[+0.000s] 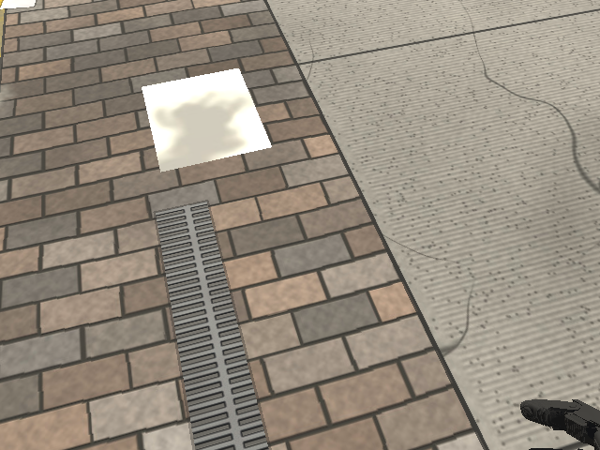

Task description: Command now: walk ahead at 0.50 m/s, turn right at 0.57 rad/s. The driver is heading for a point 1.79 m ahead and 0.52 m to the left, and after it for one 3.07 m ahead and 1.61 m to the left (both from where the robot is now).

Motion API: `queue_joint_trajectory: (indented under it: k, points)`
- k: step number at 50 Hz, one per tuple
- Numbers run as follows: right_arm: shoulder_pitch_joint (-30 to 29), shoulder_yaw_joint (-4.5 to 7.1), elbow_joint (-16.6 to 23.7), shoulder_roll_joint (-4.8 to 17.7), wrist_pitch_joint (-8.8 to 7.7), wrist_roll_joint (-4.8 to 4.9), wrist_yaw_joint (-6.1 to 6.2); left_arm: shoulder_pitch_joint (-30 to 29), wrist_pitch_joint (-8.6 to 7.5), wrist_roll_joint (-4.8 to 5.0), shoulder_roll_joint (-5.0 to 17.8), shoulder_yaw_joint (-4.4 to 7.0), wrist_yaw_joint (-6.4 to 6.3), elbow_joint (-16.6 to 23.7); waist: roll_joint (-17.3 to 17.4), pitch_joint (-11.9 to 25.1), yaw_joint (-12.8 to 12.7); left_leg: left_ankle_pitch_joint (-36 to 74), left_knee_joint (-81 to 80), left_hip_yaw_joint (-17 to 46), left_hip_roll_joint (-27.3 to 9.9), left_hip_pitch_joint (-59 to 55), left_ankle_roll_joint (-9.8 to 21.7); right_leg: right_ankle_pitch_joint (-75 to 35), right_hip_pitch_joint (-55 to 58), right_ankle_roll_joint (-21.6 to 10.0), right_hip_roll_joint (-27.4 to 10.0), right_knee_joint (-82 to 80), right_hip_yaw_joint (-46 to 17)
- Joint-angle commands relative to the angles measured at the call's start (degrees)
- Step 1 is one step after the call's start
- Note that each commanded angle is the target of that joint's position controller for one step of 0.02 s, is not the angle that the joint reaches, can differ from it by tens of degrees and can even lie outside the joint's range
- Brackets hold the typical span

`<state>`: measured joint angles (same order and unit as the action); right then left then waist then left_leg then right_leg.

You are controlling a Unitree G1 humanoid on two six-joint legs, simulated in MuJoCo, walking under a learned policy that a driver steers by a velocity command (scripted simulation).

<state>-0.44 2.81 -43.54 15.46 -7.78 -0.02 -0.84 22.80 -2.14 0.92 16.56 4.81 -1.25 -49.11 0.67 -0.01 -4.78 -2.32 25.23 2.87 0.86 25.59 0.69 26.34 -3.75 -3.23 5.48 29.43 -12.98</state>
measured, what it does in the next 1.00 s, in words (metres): walks ahead: right foot, then left foot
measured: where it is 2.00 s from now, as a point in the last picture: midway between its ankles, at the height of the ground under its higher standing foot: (299, 346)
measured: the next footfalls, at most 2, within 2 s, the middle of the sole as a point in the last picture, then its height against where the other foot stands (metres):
right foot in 0.48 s outside the picture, level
left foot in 0.94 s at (291, 389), level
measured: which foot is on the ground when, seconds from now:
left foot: down 0.00-0.48, up 0.50-0.92, down 0.94-1.00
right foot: down 0.00-0.00, up 0.02-0.46, down 0.48-0.94, up 0.96-1.00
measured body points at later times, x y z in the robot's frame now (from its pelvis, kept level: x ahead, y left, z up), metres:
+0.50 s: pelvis +0.26 -0.04 +0.00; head +0.29 -0.05 +0.45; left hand +0.52 +0.17 -0.06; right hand +0.20 -0.32 -0.13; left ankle +0.12 +0.12 -0.71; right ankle +0.35 -0.16 -0.73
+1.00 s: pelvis +0.48 +0.00 -0.01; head +0.52 +0.03 +0.44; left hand +0.49 +0.31 -0.13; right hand +0.73 -0.21 -0.09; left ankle +0.57 +0.10 -0.73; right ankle +0.36 -0.17 -0.66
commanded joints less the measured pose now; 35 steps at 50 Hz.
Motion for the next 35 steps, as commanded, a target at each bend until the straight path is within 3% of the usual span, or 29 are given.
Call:
queue_joint_trajectory:
  k: [1, 2, 3, 4, 5, 6, 8, 10, 13, 15, 19, 21, 22, 23, 24, 25, 26, 27, 28, 29, 30, 32, 35]
  points:
    - [21.19, 5.17, -1.87, 17.5, 0.16, -1.0, 0.57, 5.55, -1.49, 0.81, -0.85, -1.21, 0.35, 7.12, 19.53, 20.06, 6.95, -13.38, -4.66, 37.42, -25.5, -48.49, 14.89, 7.58, -33.31, 0.7, 1.33, 35.32, 3.82]
    - [19.74, 3.94, -0.86, 11.61, 0.48, 0.24, 0.28, 4.97, -1.58, 1.65, 5.7, -0.23, 0.13, 5.75, 13.8, 16.6, 8.09, -24.8, -7.11, 41.33, -25.67, -46.28, 14.02, 7.31, -40.37, 1.18, -4.14, 42.81, 2.14]
    - [16.87, 2.89, 0.16, 7.64, 0.75, 0.33, 0.43, -1.43, -1.31, 1.37, 9.09, 0.72, 0.13, 6.54, 7.48, 9.0, 9.66, -23.54, -7.98, 31.23, -22.63, -39.01, 11.06, 1.86, -41.87, 1.41, -6.16, 44.05, 2.96]
    - [13.78, 2.43, 0.5, 6.85, 1.09, -0.24, 0.42, -4.47, -0.99, 0.89, 8.56, 0.87, -0.02, 7.18, 3.42, 4.7, 8.63, -16.34, -9.14, 23.55, -20.01, -31.63, 9.43, -2.51, -39.88, 1.88, -8.24, 42.95, 4.79]
    - [11.98, 2.07, 0.16, 5.65, 1.35, -0.51, 0.41, -6.32, -0.9, 0.26, 7.79, 1.04, 0.09, 7.94, 3.42, 1.51, 7.7, -10.45, -10.5, 18.56, -18.0, -26.35, 9.04, -5.28, -38.79, 2.11, -9.67, 40.22, 5.0]
    - [11.29, 1.77, -0.11, 5.08, 1.35, -0.95, 0.5, -6.1, -0.6, 0.45, 6.58, 1.14, 0.48, 8.32, 4.82, 0.5, 6.41, -7.07, -11.99, 14.17, -16.42, -22.81, 8.37, -6.99, -36.27, 2.04, -11.16, 38.5, 5.23]
    - [12.29, 1.93, -1.28, 5.3, 0.9, -0.65, 0.26, -6.2, -0.1, 0.71, 3.58, 0.56, 0.83, 9.06, 5.4, 0.0, 5.99, -3.36, -14.63, 9.86, -15.15, -19.7, 9.45, -8.14, -34.45, 2.16, -11.78, 35.53, 6.59]
    - [14.02, 2.31, -2.94, 6.73, 0.49, -0.28, -0.13, -7.69, -0.18, 0.06, 1.81, -0.06, 0.81, 10.08, 3.84, -0.48, 5.5, 0.86, -16.38, 8.08, -15.28, -18.95, 11.54, -9.98, -34.87, 2.45, -11.54, 29.87, 6.69]
    - [14.01, 2.63, -3.6, 8.47, 1.18, 0.85, -0.08, -13.21, -1.19, -0.81, 1.3, -0.89, 1.47, 11.82, 2.99, -1.32, 5.9, 6.17, -17.28, 4.45, -13.58, -18.93, 11.9, -18.45, -34.0, 3.01, -12.01, 17.61, 9.93]
    - [15.8, 2.82, -4.21, 9.54, 1.79, 1.35, 0.09, -17.84, -2.0, -0.61, 0.82, -1.37, 2.06, 12.68, 2.8, -1.99, 7.41, 7.07, -16.73, 2.23, -11.87, -17.81, 10.87, -23.71, -30.26, 3.46, -10.37, 9.61, 11.63]
    - [20.94, 3.06, -6.21, 10.96, 2.88, 1.97, 0.38, -23.74, -2.91, 0.27, 2.61, -1.16, 2.96, 14.63, 4.27, -2.31, 8.68, 5.55, -13.68, 4.9, -13.99, -20.82, 9.87, -24.56, -26.19, 3.43, -7.95, 1.95, 11.85]
    - [20.98, 3.21, -6.69, 11.6, 3.46, 2.13, 0.69, -21.83, -3.39, 0.38, 4.59, -0.42, 3.07, 14.4, 5.45, -1.38, 6.3, 5.7, -10.64, 6.52, -15.1, -21.73, 8.51, -22.66, -20.93, 2.13, -7.31, -1.37, 11.55]
    - [20.36, 3.07, -6.68, 11.49, 3.63, 2.18, 0.85, -17.74, -3.52, 0.19, 5.87, 0.34, 2.83, 13.18, 5.29, 0.64, 3.55, 9.82, -6.42, 5.48, -13.91, -20.52, 7.29, -22.93, -13.76, 0.94, -6.57, -3.69, 12.26]
    - [20.59, 2.45, -6.51, 9.76, 3.59, 1.77, 0.86, -10.52, -3.55, -0.4, 8.51, 1.7, 2.25, 11.11, 4.32, 5.42, 0.27, 11.99, 2.6, 3.23, -10.69, -17.03, 5.5, -23.23, -2.0, -0.73, -7.43, -3.62, 11.78]
    - [19.99, 0.89, -4.47, 5.75, 3.34, 0.22, 0.82, -0.49, -3.36, -1.63, 12.91, 2.96, 1.44, 9.91, -2.44, 14.51, -3.71, -1.99, 20.32, 0.12, -6.59, -6.17, 2.85, -24.14, 14.33, -4.59, -18.92, -1.4, 0.62]
    - [26.84, -0.6, -3.34, 0.48, 2.45, 1.08, 0.85, 1.55, -2.55, -1.96, 16.11, 3.4, 1.52, 9.06, -17.61, 21.53, -0.47, -31.32, 37.86, -1.51, 0.09, 12.1, 0.32, -14.24, 27.43, -12.4, -31.33, -7.03, -21.98]
    - [24.58, 0.97, -4.19, 6.81, 2.19, 2.5, 0.89, 0.97, -2.46, -1.56, 10.64, 2.16, 1.65, 9.09, -12.18, 17.86, -1.95, -31.57, 45.35, 3.63, -2.54, 17.58, 0.31, -5.75, 23.14, -12.01, -29.56, -10.47, -24.18]
    - [20.59, 1.77, -2.98, 9.03, 2.25, 2.97, 0.88, -2.34, -2.67, -0.92, 7.91, 1.18, 1.65, 9.12, -10.3, 10.06, -1.34, -26.59, 46.71, 3.12, -4.65, 20.34, 0.75, -6.36, 16.82, -9.85, -27.46, -11.78, -15.64]
    - [18.81, 1.85, -2.93, 8.39, 2.62, 2.53, 1.13, -6.01, -2.88, -0.94, 5.99, 0.52, 1.83, 9.1, -7.72, 6.45, 0.39, -22.0, 45.54, 2.28, -6.62, 18.53, 0.52, -9.98, 10.2, -8.53, -24.93, -13.56, -9.66]
    - [17.94, 2.07, -2.75, 7.81, 3.15, 1.83, 1.22, -8.95, -3.09, -1.08, 4.18, 0.07, 2.09, 8.92, -7.67, 3.23, 2.0, -18.89, 43.31, 2.3, -7.86, 16.84, 0.24, -13.64, 4.64, -7.95, -23.08, -15.64, -4.92]
    - [18.67, 2.13, -2.82, 6.69, 3.95, 1.77, 1.1, -10.88, -3.45, -1.46, 3.34, -0.08, 2.18, 8.63, -8.28, 1.58, 3.74, -16.63, 41.96, 2.74, -9.03, 13.76, 0.03, -16.56, 0.26, -7.36, -21.85, -17.71, -0.88]
    - [18.13, 1.8, -1.98, 4.27, 5.23, 1.91, 0.88, -12.34, -4.19, -1.53, 3.61, 0.37, 2.05, 7.77, -6.96, -0.09, 5.21, -14.11, 40.22, 2.41, -9.65, 12.17, -0.58, -21.97, -3.59, -7.83, -21.73, -20.6, 4.19]
    - [15.03, 1.67, -0.01, 3.49, 6.02, 1.42, 0.56, -11.62, -4.62, -1.76, 5.33, 1.17, 1.34, 6.21, -4.59, -1.56, 5.48, -7.75, 34.18, 2.79, -9.84, 14.52, -1.42, -27.01, -3.55, -8.21, -21.85, -22.29, 10.53]
Over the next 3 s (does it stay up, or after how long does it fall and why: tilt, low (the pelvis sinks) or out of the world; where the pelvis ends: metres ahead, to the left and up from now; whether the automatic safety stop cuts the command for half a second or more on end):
stays up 1.20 0.45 0.01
